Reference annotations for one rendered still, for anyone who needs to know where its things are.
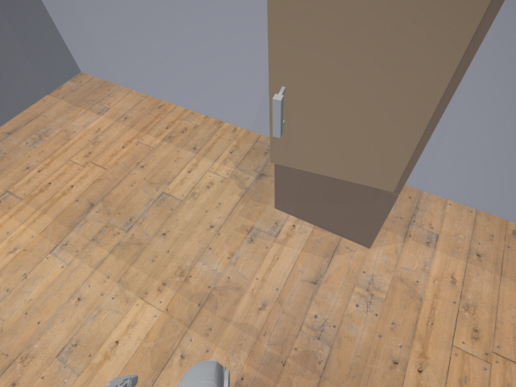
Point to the handle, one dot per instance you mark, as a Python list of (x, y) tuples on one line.
[(278, 108)]

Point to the robot left thigh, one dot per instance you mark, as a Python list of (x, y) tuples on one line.
[(206, 374)]

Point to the cupboard door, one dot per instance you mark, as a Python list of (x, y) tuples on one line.
[(362, 80)]

